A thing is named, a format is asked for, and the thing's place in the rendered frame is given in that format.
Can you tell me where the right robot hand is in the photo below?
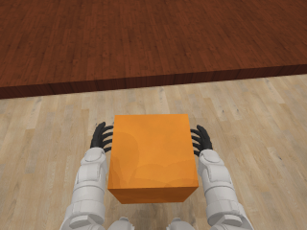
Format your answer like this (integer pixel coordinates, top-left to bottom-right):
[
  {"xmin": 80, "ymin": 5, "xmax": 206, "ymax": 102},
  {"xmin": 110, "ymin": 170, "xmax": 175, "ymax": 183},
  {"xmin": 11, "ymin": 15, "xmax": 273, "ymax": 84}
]
[{"xmin": 190, "ymin": 125, "xmax": 213, "ymax": 157}]

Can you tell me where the carton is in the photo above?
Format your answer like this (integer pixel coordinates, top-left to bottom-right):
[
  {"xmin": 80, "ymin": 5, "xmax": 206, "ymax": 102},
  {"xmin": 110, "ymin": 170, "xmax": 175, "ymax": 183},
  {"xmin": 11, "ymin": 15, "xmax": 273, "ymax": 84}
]
[{"xmin": 107, "ymin": 114, "xmax": 199, "ymax": 204}]

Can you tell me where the left robot forearm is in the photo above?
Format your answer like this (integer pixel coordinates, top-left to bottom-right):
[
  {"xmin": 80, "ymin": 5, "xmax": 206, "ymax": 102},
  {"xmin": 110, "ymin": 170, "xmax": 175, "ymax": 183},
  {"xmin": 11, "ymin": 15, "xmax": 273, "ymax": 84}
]
[{"xmin": 59, "ymin": 147, "xmax": 108, "ymax": 230}]

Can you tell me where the right robot forearm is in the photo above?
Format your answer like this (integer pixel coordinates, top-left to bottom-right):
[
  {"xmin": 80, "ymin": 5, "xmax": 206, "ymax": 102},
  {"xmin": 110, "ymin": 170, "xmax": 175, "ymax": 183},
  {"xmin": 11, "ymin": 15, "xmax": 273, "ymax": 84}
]
[{"xmin": 198, "ymin": 149, "xmax": 254, "ymax": 230}]

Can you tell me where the robot left shin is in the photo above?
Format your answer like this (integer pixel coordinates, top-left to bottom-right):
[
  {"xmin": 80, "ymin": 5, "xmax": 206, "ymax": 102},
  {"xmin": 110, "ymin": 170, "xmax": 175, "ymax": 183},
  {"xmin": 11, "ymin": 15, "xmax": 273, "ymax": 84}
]
[{"xmin": 119, "ymin": 217, "xmax": 129, "ymax": 221}]

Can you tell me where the robot left thigh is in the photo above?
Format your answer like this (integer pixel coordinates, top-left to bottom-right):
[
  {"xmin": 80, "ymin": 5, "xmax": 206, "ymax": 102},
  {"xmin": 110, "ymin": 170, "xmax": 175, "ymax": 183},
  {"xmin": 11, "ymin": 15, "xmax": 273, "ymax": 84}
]
[{"xmin": 107, "ymin": 220, "xmax": 135, "ymax": 230}]

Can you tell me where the left robot hand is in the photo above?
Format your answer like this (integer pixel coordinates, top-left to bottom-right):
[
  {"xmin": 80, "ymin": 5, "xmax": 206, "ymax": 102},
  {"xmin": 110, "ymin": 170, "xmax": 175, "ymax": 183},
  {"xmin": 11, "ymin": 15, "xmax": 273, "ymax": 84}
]
[{"xmin": 90, "ymin": 122, "xmax": 114, "ymax": 153}]

